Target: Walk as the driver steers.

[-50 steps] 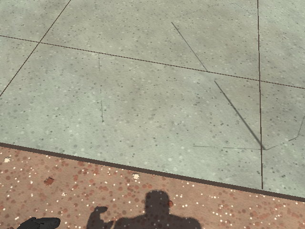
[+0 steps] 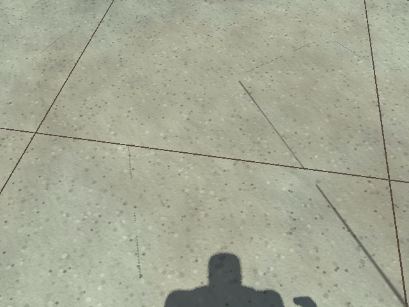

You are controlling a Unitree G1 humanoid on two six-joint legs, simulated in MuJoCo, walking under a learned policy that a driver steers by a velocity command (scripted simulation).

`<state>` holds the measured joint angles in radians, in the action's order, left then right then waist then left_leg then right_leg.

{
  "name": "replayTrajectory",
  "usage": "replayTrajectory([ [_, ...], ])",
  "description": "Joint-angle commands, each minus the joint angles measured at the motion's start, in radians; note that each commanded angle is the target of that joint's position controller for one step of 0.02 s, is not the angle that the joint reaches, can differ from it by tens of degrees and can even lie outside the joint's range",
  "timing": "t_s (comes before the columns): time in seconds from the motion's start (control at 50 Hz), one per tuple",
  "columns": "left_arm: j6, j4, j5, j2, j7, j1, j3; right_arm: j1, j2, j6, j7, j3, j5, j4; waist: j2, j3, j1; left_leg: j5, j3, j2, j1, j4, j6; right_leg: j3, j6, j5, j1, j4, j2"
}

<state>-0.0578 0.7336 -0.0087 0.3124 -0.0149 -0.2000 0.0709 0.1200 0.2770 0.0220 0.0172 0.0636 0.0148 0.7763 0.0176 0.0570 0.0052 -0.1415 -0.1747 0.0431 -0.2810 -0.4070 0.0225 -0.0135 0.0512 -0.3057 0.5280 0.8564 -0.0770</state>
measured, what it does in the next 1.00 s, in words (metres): steps on the spot, turning right: right foot, then left foot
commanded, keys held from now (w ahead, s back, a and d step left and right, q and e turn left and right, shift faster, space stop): e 0.44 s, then no key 0.36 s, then w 0.04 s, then w+q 0.16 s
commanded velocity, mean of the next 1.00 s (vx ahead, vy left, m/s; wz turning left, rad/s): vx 0.05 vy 0.00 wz -0.34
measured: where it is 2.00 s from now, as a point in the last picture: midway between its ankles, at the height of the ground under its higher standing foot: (214, 263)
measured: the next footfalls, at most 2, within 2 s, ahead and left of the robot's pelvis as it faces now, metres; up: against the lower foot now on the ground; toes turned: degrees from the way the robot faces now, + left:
right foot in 0.10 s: +0.08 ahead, -0.13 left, +0.00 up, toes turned -7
left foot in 0.56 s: +0.13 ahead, +0.09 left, +0.00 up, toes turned -23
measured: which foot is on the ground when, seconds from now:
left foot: down 0.00-0.10, up 0.12-0.54, down 0.56-0.92, up 0.94-1.00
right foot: up 0.00-0.08, down 0.10-0.58, up 0.60-0.86, down 0.88-1.00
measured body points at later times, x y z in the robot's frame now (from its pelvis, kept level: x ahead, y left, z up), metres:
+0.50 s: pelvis +0.04 -0.02 +0.00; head +0.07 -0.04 +0.45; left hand +0.27 +0.21 -0.08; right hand +0.11 -0.34 -0.11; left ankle +0.09 +0.12 -0.71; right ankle +0.04 -0.13 -0.74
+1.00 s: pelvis +0.06 -0.02 +0.00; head +0.06 -0.03 +0.45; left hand +0.24 +0.21 -0.11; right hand +0.08 -0.31 -0.13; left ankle +0.08 +0.10 -0.71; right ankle -0.03 -0.13 -0.74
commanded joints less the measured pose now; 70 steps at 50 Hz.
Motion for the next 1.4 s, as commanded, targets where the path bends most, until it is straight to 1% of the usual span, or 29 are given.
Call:
replayTrajectory([
  [0.02, -0.005, -0.070, 0.000, 0.079, 0.017, -0.043, 0.023, -0.074, 0.175, 0.000, 0.006, 0.044, -0.017, -0.059, -0.132, -0.142, -0.024, 0.141, 0.152, 0.301, 0.053, 0.134, 0.191, -0.006, -0.029, 0.012, -0.154, -0.078, -0.010],
  [0.08, -0.005, -0.070, 0.007, 0.090, 0.025, -0.068, 0.038, -0.059, 0.170, -0.017, 0.005, 0.046, -0.040, -0.032, -0.100, -0.130, -0.046, 0.027, 0.103, 0.261, 0.051, 0.009, 0.107, -0.049, -0.086, 0.101, -0.275, -0.290, 0.041],
  [0.1, -0.002, -0.066, 0.012, 0.129, 0.016, -0.098, 0.053, -0.006, 0.135, -0.023, 0.003, 0.039, -0.033, -0.007, -0.012, -0.116, -0.046, -0.069, 0.053, 0.203, 0.000, -0.118, 0.039, 0.017, -0.125, 0.233, -0.343, -0.396, 0.027],
  [0.12, 0.001, -0.088, 0.011, 0.255, -0.005, -0.110, 0.081, 0.029, 0.083, -0.025, -0.004, 0.026, 0.010, -0.022, 0.290, -0.108, -0.001, -0.368, -0.058, 0.055, -0.222, -0.431, -0.072, 0.345, -0.229, 0.583, -0.462, -0.471, -0.207],
  [0.14, 0.021, -0.113, 0.039, 0.273, 0.002, -0.109, 0.076, -0.080, 0.104, -0.026, 0.008, 0.028, 0.013, -0.067, 0.304, -0.117, -0.062, -0.545, 0.104, -0.054, -0.374, -0.651, -0.095, 0.543, -0.392, 0.548, -0.423, -0.532, -0.303],
  [0.2, 0.063, -0.124, 0.012, 0.181, 0.005, -0.014, 0.053, -0.068, 0.134, -0.032, 0.025, 0.046, -0.012, -0.037, 0.090, -0.145, -0.019, -0.346, 0.234, -0.008, -0.408, -0.734, -0.064, 0.367, -0.290, 0.451, -0.432, -0.512, -0.187],
  [0.36, 0.040, -0.152, 0.001, 0.173, -0.029, 0.007, 0.049, -0.079, 0.097, -0.023, 0.018, 0.035, -0.018, -0.034, 0.111, -0.172, -0.019, -0.199, 0.257, -0.053, -0.280, -0.464, -0.106, 0.363, -0.275, 0.386, -0.420, -0.500, -0.118],
  [0.54, 0.015, -0.162, -0.006, 0.146, -0.016, 0.066, 0.035, 0.012, 0.109, 0.003, -0.020, 0.033, -0.022, -0.008, 0.135, -0.169, 0.009, -0.069, 0.221, -0.067, 0.016, -0.041, -0.058, 0.449, -0.231, 0.369, -0.335, -0.415, -0.067],
  [0.56, 0.015, -0.154, -0.005, 0.129, -0.018, 0.043, 0.029, 0.028, 0.127, 0.005, -0.022, 0.037, -0.011, -0.005, 0.103, -0.164, 0.010, 0.039, 0.248, -0.023, 0.095, 0.039, -0.031, 0.427, -0.187, 0.277, -0.290, -0.388, -0.031],
  [0.58, 0.018, -0.152, 0.011, 0.084, -0.017, 0.006, 0.015, 0.036, 0.189, 0.004, -0.018, 0.045, 0.009, -0.015, -0.060, -0.174, -0.017, 0.143, 0.416, 0.150, 0.179, 0.087, 0.031, 0.327, -0.126, 0.069, -0.197, -0.240, 0.060],
  [0.6, 0.027, -0.174, 0.006, 0.084, -0.016, -0.009, 0.018, 0.009, 0.239, -0.003, -0.014, 0.052, 0.024, -0.008, -0.272, -0.119, -0.059, 0.284, 0.600, 0.293, 0.151, 0.105, 0.194, 0.179, -0.070, -0.240, -0.057, -0.129, 0.203],
  [0.62, 0.034, -0.160, 0.019, 0.154, -0.021, 0.013, 0.036, -0.016, 0.183, 0.004, -0.012, 0.039, 0.028, -0.029, -0.231, -0.116, -0.016, 0.246, 0.654, 0.347, 0.097, 0.123, 0.277, 0.194, -0.027, -0.324, -0.054, 0.069, 0.157],
  [0.64, 0.034, -0.145, 0.006, 0.191, -0.021, 0.018, 0.054, -0.035, 0.171, 0.007, -0.008, 0.035, 0.018, -0.035, -0.178, -0.099, -0.016, 0.214, 0.598, 0.302, 0.094, 0.119, 0.261, 0.201, -0.014, -0.286, -0.039, 0.181, 0.156],
  [0.68, 0.020, -0.114, 0.009, 0.146, -0.027, -0.002, 0.050, -0.070, 0.141, 0.009, -0.003, 0.023, -0.013, -0.033, -0.151, -0.077, -0.029, 0.184, 0.492, 0.224, 0.118, 0.093, 0.198, 0.216, 0.018, -0.203, -0.014, 0.228, 0.144],
  [0.76, 0.022, -0.106, 0.006, 0.041, -0.018, 0.027, 0.008, -0.051, 0.114, -0.008, 0.001, 0.007, -0.011, -0.003, -0.185, -0.098, -0.008, 0.271, 0.356, 0.137, 0.153, 0.059, 0.169, 0.104, 0.048, -0.144, -0.141, -0.047, 0.092],
  [0.82, 0.027, -0.085, -0.006, 0.043, -0.015, 0.027, 0.004, 0.010, 0.148, -0.024, 0.000, 0.011, -0.014, 0.023, -0.196, -0.131, 0.020, 0.215, 0.372, 0.143, 0.164, 0.043, 0.172, 0.039, 0.039, -0.056, -0.279, -0.313, 0.090],
  [0.88, 0.030, -0.059, 0.005, 0.092, -0.020, -0.019, 0.014, 0.040, 0.145, -0.013, -0.012, 0.001, -0.027, 0.037, -0.136, -0.103, 0.001, -0.207, 0.393, 0.091, -0.033, 0.056, 0.094, 0.057, -0.040, 0.062, -0.515, -0.463, 0.069],
  [0.92, 0.040, -0.025, 0.021, 0.170, -0.015, -0.130, 0.040, -0.032, 0.082, 0.013, -0.023, -0.017, -0.032, 0.008, 0.111, -0.084, -0.052, -0.364, 0.184, -0.076, -0.188, -0.159, 0.006, 0.234, -0.167, -0.292, -0.496, -0.509, -0.060],
  [0.96, 0.071, -0.014, 0.031, 0.172, -0.012, -0.165, 0.041, -0.136, 0.117, 0.028, -0.022, -0.005, -0.055, -0.036, 0.214, 0.062, -0.104, -0.377, 0.177, -0.050, -0.363, -0.443, 0.000, 0.502, -0.271, -0.445, -0.448, -0.711, -0.248],
  [1.02, 0.118, 0.001, 0.005, 0.106, -0.024, -0.158, 0.026, -0.075, 0.113, 0.037, -0.031, 0.010, -0.063, -0.024, 0.149, 0.089, -0.069, -0.323, 0.285, 0.022, -0.549, -0.592, 0.038, 0.430, -0.258, -0.257, -0.580, -0.721, -0.263],
  [1.12, 0.128, -0.005, 0.003, 0.137, -0.014, -0.093, 0.043, -0.090, 0.058, 0.034, -0.071, -0.014, -0.040, -0.032, 0.117, 0.018, -0.059, -0.115, 0.155, 0.030, -0.278, -0.363, -0.005, 0.099, -0.191, 0.058, -0.459, -0.724, -0.165],
  [1.18, 0.128, 0.009, -0.016, 0.166, -0.004, -0.105, 0.056, -0.075, 0.086, 0.016, -0.075, -0.012, -0.039, -0.049, 0.114, 0.028, -0.044, -0.087, 0.115, 0.010, -0.154, -0.287, 0.003, 0.049, -0.187, 0.014, -0.390, -0.701, -0.193],
  [1.24, 0.123, 0.009, -0.010, 0.148, -0.002, -0.090, 0.047, 0.123, 0.152, 0.006, -0.065, 0.029, -0.043, -0.003, 0.044, -0.044, 0.070, -0.087, 0.056, -0.074, 0.133, -0.222, 0.066, -0.066, -0.131, 0.288, -0.298, -0.417, -0.156],
  [1.26, 0.124, -0.005, 0.009, 0.104, -0.004, -0.098, 0.030, 0.285, 0.218, 0.003, -0.055, 0.063, -0.054, 0.036, -0.059, -0.136, 0.140, -0.121, 0.154, -0.054, 0.344, -0.183, 0.111, -0.143, -0.075, 0.345, -0.190, -0.112, -0.094],
  [1.28, 0.140, -0.090, 0.027, -0.003, -0.006, -0.109, -0.004, 0.347, 0.364, 0.009, -0.044, 0.088, -0.045, 0.028, -0.402, -0.213, 0.103, -0.432, 0.811, 0.224, 0.529, 0.066, 0.309, -0.115, 0.012, -0.181, 0.166, 0.311, 0.092],
  [1.3, 0.169, -0.089, -0.012, 0.062, -0.003, -0.065, 0.002, 0.318, 0.297, 0.033, -0.053, 0.062, -0.043, -0.002, -0.259, -0.252, 0.123, -0.590, 1.055, 0.300, 0.535, 0.241, 0.343, 0.105, -0.009, -0.248, 0.266, 0.446, 0.098],
  [1.32, 0.187, -0.103, -0.046, 0.118, 0.006, -0.019, 0.015, 0.267, 0.244, 0.050, -0.054, 0.046, -0.032, -0.011, -0.200, -0.142, 0.107, -0.558, 0.961, 0.305, 0.468, 0.234, 0.316, 0.112, -0.046, -0.174, 0.344, 0.471, 0.045],
  [1.36, 0.202, -0.088, -0.006, 0.122, 0.001, -0.003, 0.018, 0.170, 0.183, 0.057, -0.052, 0.028, -0.024, -0.039, -0.063, -0.063, 0.048, -0.312, 0.743, 0.224, 0.287, 0.191, 0.256, 0.109, -0.077, -0.032, 0.257, 0.338, -0.028],
  [1.4, 0.188, -0.078, 0.014, 0.116, 0.006, -0.022, 0.025, 0.115, 0.159, 0.053, -0.043, 0.019, -0.009, -0.068, -0.098, -0.051, 0.003, -0.184, 0.620, 0.155, 0.176, 0.223, 0.236, 0.112, -0.071, 0.053, 0.146, 0.232, -0.045],
])
Keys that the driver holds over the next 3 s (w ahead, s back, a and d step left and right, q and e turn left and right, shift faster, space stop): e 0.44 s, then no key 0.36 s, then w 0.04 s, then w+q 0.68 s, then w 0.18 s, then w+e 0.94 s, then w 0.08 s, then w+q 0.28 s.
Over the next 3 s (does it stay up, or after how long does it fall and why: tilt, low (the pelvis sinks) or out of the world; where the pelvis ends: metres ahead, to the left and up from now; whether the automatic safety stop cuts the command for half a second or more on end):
stays up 1.07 -0.16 0.01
